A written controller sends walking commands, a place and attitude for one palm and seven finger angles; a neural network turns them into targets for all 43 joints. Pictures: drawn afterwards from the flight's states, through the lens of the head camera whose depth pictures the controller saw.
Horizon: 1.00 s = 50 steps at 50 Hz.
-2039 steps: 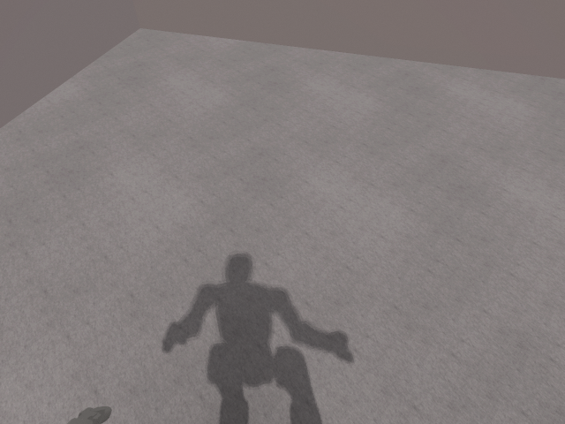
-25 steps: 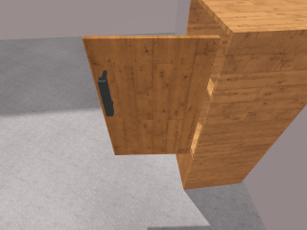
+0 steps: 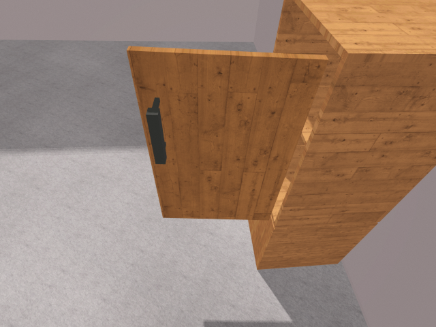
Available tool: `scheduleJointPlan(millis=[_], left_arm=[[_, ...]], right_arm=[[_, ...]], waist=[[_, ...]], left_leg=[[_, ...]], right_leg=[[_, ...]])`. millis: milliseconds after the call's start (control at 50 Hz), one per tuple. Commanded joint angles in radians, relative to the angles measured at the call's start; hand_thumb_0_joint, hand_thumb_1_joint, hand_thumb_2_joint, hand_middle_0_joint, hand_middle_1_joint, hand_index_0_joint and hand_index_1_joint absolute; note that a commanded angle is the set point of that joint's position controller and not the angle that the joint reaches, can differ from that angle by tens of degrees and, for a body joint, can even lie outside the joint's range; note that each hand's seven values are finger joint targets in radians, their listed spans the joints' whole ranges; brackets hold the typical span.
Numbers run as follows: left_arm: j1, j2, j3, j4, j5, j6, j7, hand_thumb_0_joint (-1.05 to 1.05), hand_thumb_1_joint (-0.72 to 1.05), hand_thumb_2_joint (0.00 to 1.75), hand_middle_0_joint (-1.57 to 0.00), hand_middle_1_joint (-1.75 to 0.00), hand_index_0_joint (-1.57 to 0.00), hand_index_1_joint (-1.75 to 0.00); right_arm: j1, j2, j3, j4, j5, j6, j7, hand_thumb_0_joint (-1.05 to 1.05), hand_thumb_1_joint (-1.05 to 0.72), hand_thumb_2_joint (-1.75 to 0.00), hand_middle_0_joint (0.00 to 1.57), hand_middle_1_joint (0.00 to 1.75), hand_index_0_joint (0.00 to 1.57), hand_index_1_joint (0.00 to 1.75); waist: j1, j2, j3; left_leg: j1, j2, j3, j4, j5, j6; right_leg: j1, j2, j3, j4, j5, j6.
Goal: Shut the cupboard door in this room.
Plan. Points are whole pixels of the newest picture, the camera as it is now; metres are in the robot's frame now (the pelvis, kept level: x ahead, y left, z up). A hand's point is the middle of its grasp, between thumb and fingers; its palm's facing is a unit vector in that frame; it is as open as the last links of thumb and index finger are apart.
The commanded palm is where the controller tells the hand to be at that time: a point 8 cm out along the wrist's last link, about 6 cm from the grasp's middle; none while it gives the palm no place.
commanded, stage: look again from close up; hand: left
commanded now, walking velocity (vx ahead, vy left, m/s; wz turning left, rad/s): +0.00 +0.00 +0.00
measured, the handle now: (158, 131) +0.49 +0.17 +0.08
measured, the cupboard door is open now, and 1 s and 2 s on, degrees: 85 85 85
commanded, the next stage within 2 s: raise the hand and make a fist in 0.26 s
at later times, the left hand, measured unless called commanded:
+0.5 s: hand (119, 305) +0.17 +0.19 -0.06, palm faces +0.21 -0.97 -0.14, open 7.3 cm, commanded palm +0.12 +0.22 -0.06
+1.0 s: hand (136, 286) +0.19 +0.16 -0.01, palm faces +0.06 -1.00 -0.05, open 5.1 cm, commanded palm +0.15 +0.22 -0.01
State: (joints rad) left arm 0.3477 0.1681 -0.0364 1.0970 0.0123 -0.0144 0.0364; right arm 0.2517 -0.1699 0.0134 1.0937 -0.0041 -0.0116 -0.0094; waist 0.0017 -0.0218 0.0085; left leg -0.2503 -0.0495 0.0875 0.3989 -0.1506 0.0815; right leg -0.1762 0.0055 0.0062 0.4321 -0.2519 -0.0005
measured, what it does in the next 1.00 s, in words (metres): lowers itself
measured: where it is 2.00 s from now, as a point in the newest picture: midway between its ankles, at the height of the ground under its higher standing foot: outside the picture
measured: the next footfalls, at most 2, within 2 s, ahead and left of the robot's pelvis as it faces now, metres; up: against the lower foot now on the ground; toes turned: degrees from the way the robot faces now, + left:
none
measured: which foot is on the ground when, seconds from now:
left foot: down 0.00-1.00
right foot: down 0.00-1.00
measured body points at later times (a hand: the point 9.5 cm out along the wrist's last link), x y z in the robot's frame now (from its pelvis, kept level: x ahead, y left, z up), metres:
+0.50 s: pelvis +0.01 +0.00 -0.01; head +0.02 +0.01 +0.44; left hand +0.16 +0.24 -0.05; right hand +0.09 -0.23 -0.13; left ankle +0.04 +0.07 -0.74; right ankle +0.01 -0.11 -0.73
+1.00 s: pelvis +0.02 -0.03 -0.09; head +0.06 -0.03 +0.36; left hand +0.18 +0.21 +0.00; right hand +0.25 -0.22 -0.15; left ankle +0.04 +0.06 -0.74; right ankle +0.03 -0.10 -0.74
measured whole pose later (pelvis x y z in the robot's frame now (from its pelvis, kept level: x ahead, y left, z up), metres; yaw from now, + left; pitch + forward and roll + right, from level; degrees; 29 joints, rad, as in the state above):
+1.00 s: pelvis +0.02 -0.03 -0.09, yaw +4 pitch +13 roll -2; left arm 0.52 0.23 0.10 -0.17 -0.28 -0.41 -0.26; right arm 0.17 -0.21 0.03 0.49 0.04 -0.21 -0.04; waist 0.05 0.04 -0.15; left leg -0.87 -0.02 -0.02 1.14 -0.50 0.03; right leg -0.79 0.05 -0.15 1.09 -0.54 -0.09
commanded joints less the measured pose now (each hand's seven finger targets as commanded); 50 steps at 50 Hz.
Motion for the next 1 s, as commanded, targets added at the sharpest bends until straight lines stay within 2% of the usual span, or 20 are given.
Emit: scheduleJointPlan(millis=[0, 320, 340, 360, 380, 400, 420, 440, 460, 480, 520, 560, 580, 620, 660, 740, 800, 860, 920, 980], left_arm=[[0.057, 0.098, 0.014, -0.026, 0.002, -0.020, 0.005, 0.00, 0.90, 0.90, -0.20, -0.30, -0.20, -0.30], [0.025, 0.101, 0.021, -0.032, 0.001, -0.012, 0.008, 0.00, 0.90, 0.90, -0.20, -0.30, -0.20, -0.30], [0.060, 0.091, 0.022, -0.013, 0.020, -0.024, 0.042, 0.00, 0.90, 0.90, -0.20, -0.30, -0.20, -0.30], [-0.771, 0.638, 0.441, -1.679, -0.119, -0.266, 0.054, 0.00, 0.90, 0.90, -0.20, -0.30, -0.20, -0.30], [-0.136, 0.196, 0.069, -1.481, -0.135, -0.216, 0.057, 0.00, 0.90, 0.90, -0.22, -0.32, -0.22, -0.32], [0.160, 0.018, 0.011, -1.382, -0.178, -0.091, 0.060, 0.00, 0.90, 0.90, -0.24, -0.34, -0.24, -0.34], [0.093, -0.020, -0.021, -1.227, -0.166, -0.064, 0.068, 0.00, 0.90, 0.90, -0.25, -0.36, -0.25, -0.36], [0.011, -0.047, -0.037, -1.229, -0.170, -0.104, 0.055, 0.00, 0.90, 0.90, -0.27, -0.38, -0.27, -0.38], [0.113, -0.032, 0.022, -1.098, -0.174, -0.154, 0.032, 0.00, 0.90, 0.90, -0.29, -0.40, -0.29, -0.40], [0.256, -0.051, 0.048, -0.999, -0.196, -0.226, -0.004, 0.00, 0.90, 0.90, -0.31, -0.42, -0.31, -0.42], [0.383, -0.040, 0.104, -0.956, -0.238, -0.397, -0.120, 0.00, 0.90, 0.90, -0.35, -0.46, -0.35, -0.46], [0.345, -0.003, 0.123, -0.973, -0.279, -0.586, -0.251, 0.00, 0.90, 0.90, -0.38, -0.50, -0.38, -0.50], [0.371, 0.033, 0.164, -0.964, -0.283, -0.617, -0.281, 0.00, 0.90, 0.90, -0.40, -0.52, -0.40, -0.52], [0.377, 0.088, 0.201, -1.044, -0.282, -0.575, -0.305, 0.00, 0.90, 0.90, -0.44, -0.56, -0.44, -0.56], [0.303, 0.125, 0.206, -1.248, -0.284, -0.522, -0.282, 0.00, 0.90, 0.90, -0.47, -0.60, -0.47, -0.60], [0.144, 0.153, 0.192, -1.598, -0.273, -0.555, -0.177, 0.00, 0.90, 0.90, -0.55, -0.68, -0.55, -0.68], [0.053, 0.126, 0.116, -1.630, -0.266, -0.610, -0.183, 0.00, 0.90, 0.90, -0.60, -0.74, -0.60, -0.74], [0.106, 0.134, 0.117, -1.501, -0.274, -0.573, -0.256, 0.00, 0.90, 0.90, -0.66, -0.80, -0.66, -0.80], [0.224, 0.166, 0.186, -1.416, -0.298, -0.437, -0.323, 0.00, 0.90, 0.90, -0.71, -0.86, -0.71, -0.86], [0.234, 0.213, 0.286, -1.455, -0.334, -0.333, -0.322, 0.00, 0.90, 0.90, -0.77, -0.92, -0.77, -0.92]], right_arm=[[0.036, -0.124, -0.026, -0.020, 0.000, -0.022, -0.008, 0.00, -0.90, -0.90, 0.20, 0.30, 0.20, 0.30], [0.022, -0.123, -0.019, 0.001, -0.002, -0.028, -0.015, 0.00, -0.90, -0.90, 0.20, 0.30, 0.20, 0.30], [-0.027, -0.138, -0.017, -0.070, 0.002, -0.026, -0.011, 0.00, -0.90, -0.90, 0.20, 0.30, 0.20, 0.30], [0.099, -0.334, -0.077, -0.414, 0.023, -0.197, -0.090, 0.00, -0.90, -0.90, 0.20, 0.30, 0.20, 0.30], [-0.006, -0.199, -0.009, -0.398, 0.058, -0.286, -0.093, 0.00, -0.90, -0.90, 0.20, 0.30, 0.20, 0.30], [-0.030, -0.179, -0.007, -0.398, 0.033, -0.330, -0.070, 0.00, -0.90, -0.90, 0.20, 0.30, 0.20, 0.30], [-0.009, -0.170, -0.015, -0.359, 0.042, -0.346, -0.041, 0.00, -0.90, -0.90, 0.20, 0.30, 0.20, 0.30], [-0.018, -0.195, -0.045, -0.411, 0.028, -0.355, -0.015, 0.00, -0.90, -0.90, 0.20, 0.30, 0.20, 0.30], [-0.038, -0.205, -0.067, -0.440, 0.026, -0.360, 0.001, 0.00, -0.90, -0.90, 0.20, 0.30, 0.20, 0.30], [-0.058, -0.206, -0.074, -0.475, 0.023, -0.353, 0.013, 0.00, -0.90, -0.90, 0.20, 0.30, 0.20, 0.30], [-0.081, -0.205, -0.081, -0.540, 0.015, -0.335, 0.037, 0.00, -0.90, -0.90, 0.20, 0.30, 0.20, 0.30], [-0.144, -0.209, -0.099, -0.597, 0.008, -0.316, 0.041, 0.00, -0.90, -0.90, 0.20, 0.30, 0.20, 0.30], [-0.162, -0.213, -0.109, -0.645, 0.014, -0.306, 0.038, 0.00, -0.90, -0.90, 0.20, 0.30, 0.20, 0.30], [-0.182, -0.214, -0.106, -0.723, 0.033, -0.277, 0.035, 0.00, -0.90, -0.90, 0.20, 0.30, 0.20, 0.30], [-0.184, -0.208, -0.097, -0.782, 0.041, -0.263, 0.022, 0.00, -0.90, -0.90, 0.20, 0.30, 0.20, 0.30], [-0.102, -0.184, -0.082, -0.787, 0.028, -0.270, -0.007, 0.00, -0.90, -0.90, 0.20, 0.30, 0.20, 0.30], [-0.067, -0.191, -0.068, -0.743, 0.024, -0.286, -0.018, 0.00, -0.90, -0.90, 0.20, 0.30, 0.20, 0.30], [-0.060, -0.197, -0.062, -0.721, 0.029, -0.289, -0.032, 0.00, -0.90, -0.90, 0.20, 0.30, 0.20, 0.30], [-0.062, -0.186, -0.058, -0.741, 0.051, -0.259, -0.041, 0.00, -0.90, -0.90, 0.20, 0.30, 0.20, 0.30], [-0.072, -0.169, -0.054, -0.764, 0.056, -0.224, -0.054, 0.00, -0.90, -0.90, 0.20, 0.30, 0.20, 0.30]], waist=[[-0.006, 0.000, 0.041], [0.000, 0.010, 0.037], [0.010, 0.113, 0.085], [-0.176, 0.093, -0.297], [-0.037, 0.386, -0.526], [-0.011, 0.407, -0.427], [-0.061, 0.185, -0.161], [-0.079, 0.110, 0.000], [-0.054, -0.004, 0.061], [-0.021, -0.114, 0.046], [0.030, -0.146, -0.076], [0.033, -0.256, -0.046], [0.048, -0.238, -0.059], [0.078, -0.109, -0.116], [0.082, 0.048, -0.218], [0.009, 0.132, -0.314], [-0.060, 0.112, -0.282], [-0.066, 0.067, -0.263], [-0.013, 0.035, -0.316], [0.025, -0.013, -0.372]], left_leg=[[0.068, 0.157, -0.175, -0.093, -0.065, -0.026], [0.090, 0.160, -0.168, -0.085, 0.075, -0.027], [0.061, 0.175, -0.133, 0.061, 0.157, -0.058], [0.384, 0.117, -0.208, 0.046, 0.270, -0.066], [0.529, 0.161, -0.221, 0.063, 0.382, -0.118], [0.424, 0.175, -0.272, -0.028, 0.392, -0.183], [0.202, 0.163, -0.279, -0.045, 0.208, -0.177], [0.041, 0.131, -0.271, -0.003, -0.004, -0.150], [-0.089, 0.103, -0.250, 0.063, -0.172, -0.136], [-0.199, 0.074, -0.218, 0.149, -0.260, -0.123], [-0.305, 0.039, -0.146, 0.312, -0.156, -0.122], [-0.494, 0.024, -0.112, 0.442, -0.291, -0.125], [-0.560, 0.014, -0.097, 0.486, -0.322, -0.106], [-0.588, 0.003, -0.084, 0.503, -0.326, -0.085], [-0.528, 0.017, -0.112, 0.467, -0.368, -0.077], [-0.420, 0.043, -0.165, 0.518, -0.275, -0.052], [-0.428, 0.049, -0.174, 0.598, -0.199, -0.040], [-0.498, 0.048, -0.159, 0.639, -0.204, -0.036], [-0.516, 0.043, -0.143, 0.621, -0.153, -0.039], [-0.488, 0.040, -0.142, 0.579, -0.094, -0.045]], right_leg=[[-0.082, -0.098, 0.105, -0.093, 0.040, -0.040], [-0.027, -0.104, 0.087, -0.087, 0.108, -0.028], [-0.090, -0.121, 0.084, -0.084, 0.109, -0.025], [-0.117, -0.015, -0.040, 0.089, 0.241, -0.017], [-0.174, 0.030, -0.081, 0.210, 0.042, -0.025], [-0.217, 0.027, -0.079, 0.288, -0.062, -0.026], [-0.333, 0.010, -0.061, 0.317, -0.114, -0.009], [-0.361, 0.004, -0.081, 0.262, -0.132, -0.023], [-0.399, 0.007, -0.106, 0.207, -0.142, -0.034], [-0.430, 0.009, -0.121, 0.186, -0.177, -0.036], [-0.449, 0.001, -0.099, 0.273, -0.179, -0.053], [-0.564, -0.015, -0.036, 0.351, -0.368, -0.050], [-0.561, -0.021, 0.011, 0.373, -0.406, -0.050], [-0.526, -0.025, 0.058, 0.397, -0.402, -0.053], [-0.538, -0.009, 0.032, 0.435, -0.397, -0.055], [-0.595, 0.023, 0.016, 0.465, -0.243, -0.048], [-0.647, 0.032, 0.025, 0.475, -0.163, -0.040], [-0.611, 0.017, 0.060, 0.439, -0.160, -0.022], [-0.455, -0.014, 0.120, 0.380, -0.076, 0.015], [-0.315, -0.041, 0.140, 0.352, 0.065, 0.049]])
